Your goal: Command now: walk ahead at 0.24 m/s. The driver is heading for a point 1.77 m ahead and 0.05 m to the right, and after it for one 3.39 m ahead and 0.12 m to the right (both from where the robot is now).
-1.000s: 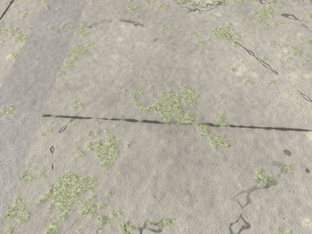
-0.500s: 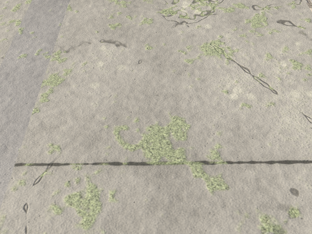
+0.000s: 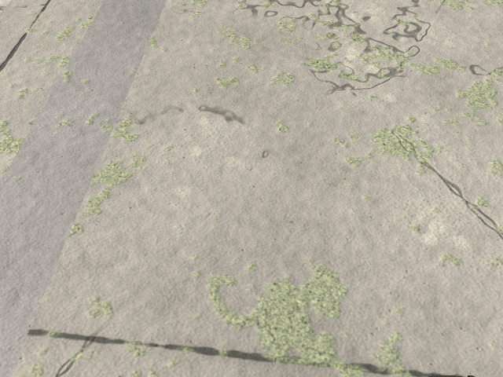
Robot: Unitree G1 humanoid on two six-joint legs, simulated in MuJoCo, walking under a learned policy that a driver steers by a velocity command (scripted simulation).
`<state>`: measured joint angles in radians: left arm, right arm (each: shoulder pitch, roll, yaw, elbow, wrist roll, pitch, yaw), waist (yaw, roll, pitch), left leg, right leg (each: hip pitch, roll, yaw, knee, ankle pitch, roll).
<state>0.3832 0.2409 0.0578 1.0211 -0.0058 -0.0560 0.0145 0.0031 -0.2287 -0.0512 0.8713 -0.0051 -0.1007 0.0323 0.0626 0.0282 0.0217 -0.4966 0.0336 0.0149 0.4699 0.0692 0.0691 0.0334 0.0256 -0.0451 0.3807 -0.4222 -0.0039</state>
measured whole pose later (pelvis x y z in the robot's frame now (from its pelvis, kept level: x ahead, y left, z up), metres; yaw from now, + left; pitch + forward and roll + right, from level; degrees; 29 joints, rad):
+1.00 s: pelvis +0.12 +0.00 +0.01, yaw +0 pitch -1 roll +0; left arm 0.22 0.19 0.04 1.10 0.00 -0.01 0.04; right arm 0.14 -0.21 -0.03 1.08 0.00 0.01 -0.03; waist 0.00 0.00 0.04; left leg -0.24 0.00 0.04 0.50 -0.24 0.02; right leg -0.17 -0.03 -0.01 0.49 -0.30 0.02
